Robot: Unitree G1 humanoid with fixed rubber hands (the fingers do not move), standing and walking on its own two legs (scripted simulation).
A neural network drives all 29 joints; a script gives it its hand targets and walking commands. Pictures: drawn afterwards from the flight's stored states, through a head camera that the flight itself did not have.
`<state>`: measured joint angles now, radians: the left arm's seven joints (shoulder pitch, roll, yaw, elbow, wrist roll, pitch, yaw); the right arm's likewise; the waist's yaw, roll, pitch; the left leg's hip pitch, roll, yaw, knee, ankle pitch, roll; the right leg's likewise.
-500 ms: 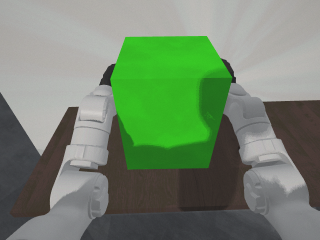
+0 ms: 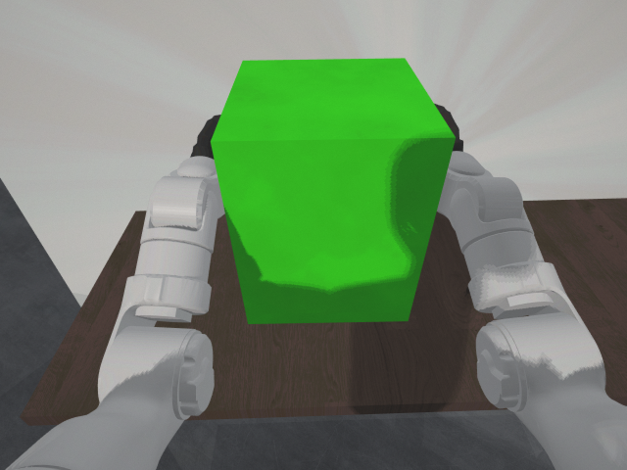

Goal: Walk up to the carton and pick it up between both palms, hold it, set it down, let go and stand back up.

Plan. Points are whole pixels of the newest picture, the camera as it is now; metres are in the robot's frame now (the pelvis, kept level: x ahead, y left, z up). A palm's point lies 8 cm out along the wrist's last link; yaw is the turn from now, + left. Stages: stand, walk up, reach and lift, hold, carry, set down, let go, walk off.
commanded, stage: hold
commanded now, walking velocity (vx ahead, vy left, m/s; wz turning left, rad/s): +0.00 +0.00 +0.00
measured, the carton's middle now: (326, 191) +0.38 -0.01 +0.22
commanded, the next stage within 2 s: none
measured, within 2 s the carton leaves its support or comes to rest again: neither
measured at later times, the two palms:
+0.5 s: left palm (201, 171) +0.39 +0.14 +0.25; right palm (440, 164) +0.39 -0.15 +0.25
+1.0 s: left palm (200, 171) +0.39 +0.14 +0.25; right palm (440, 165) +0.39 -0.15 +0.25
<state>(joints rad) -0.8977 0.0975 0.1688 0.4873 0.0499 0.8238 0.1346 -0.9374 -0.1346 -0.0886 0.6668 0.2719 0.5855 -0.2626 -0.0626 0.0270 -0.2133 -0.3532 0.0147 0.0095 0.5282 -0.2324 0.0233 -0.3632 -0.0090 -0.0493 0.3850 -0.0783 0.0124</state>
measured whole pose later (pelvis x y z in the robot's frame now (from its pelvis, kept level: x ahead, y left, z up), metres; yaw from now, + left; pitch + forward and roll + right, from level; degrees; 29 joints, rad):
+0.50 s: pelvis +0.00 +0.00 +0.00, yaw +0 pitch +3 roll -2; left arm -0.90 0.10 0.18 0.48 0.06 0.85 0.13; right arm -0.94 -0.13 -0.08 0.66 0.28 0.61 -0.27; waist -0.06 0.03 -0.21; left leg -0.34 0.01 0.01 0.53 -0.24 0.02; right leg -0.35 -0.01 -0.05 0.38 -0.08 0.01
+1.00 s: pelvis +0.00 +0.00 +0.00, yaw +0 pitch +3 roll -2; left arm -0.90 0.10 0.18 0.48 0.06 0.85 0.13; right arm -0.94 -0.13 -0.08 0.66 0.28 0.62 -0.27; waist -0.06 0.03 -0.21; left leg -0.34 0.01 0.01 0.53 -0.23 0.02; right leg -0.35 -0.01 -0.05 0.37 -0.08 0.01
